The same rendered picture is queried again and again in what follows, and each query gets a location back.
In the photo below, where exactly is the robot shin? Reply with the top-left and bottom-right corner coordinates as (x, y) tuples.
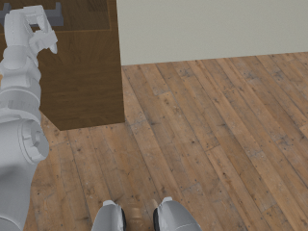
(158, 196), (172, 231)
(103, 199), (123, 231)

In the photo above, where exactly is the robot right shin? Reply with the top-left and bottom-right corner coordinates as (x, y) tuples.
(158, 196), (172, 231)

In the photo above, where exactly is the drawer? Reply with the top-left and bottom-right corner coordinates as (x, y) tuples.
(0, 0), (110, 34)

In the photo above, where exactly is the robot left hand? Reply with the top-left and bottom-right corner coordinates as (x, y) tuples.
(4, 5), (58, 56)

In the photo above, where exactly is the handle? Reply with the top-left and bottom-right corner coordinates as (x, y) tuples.
(0, 2), (64, 28)

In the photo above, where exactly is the left robot upper arm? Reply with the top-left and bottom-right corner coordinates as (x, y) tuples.
(0, 118), (49, 231)

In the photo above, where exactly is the robot left shin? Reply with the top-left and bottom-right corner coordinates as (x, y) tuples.
(103, 199), (123, 231)

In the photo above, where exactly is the cabinet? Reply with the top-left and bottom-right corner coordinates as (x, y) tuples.
(0, 0), (125, 131)

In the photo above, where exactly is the robot left forearm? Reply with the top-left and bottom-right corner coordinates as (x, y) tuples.
(0, 45), (41, 125)

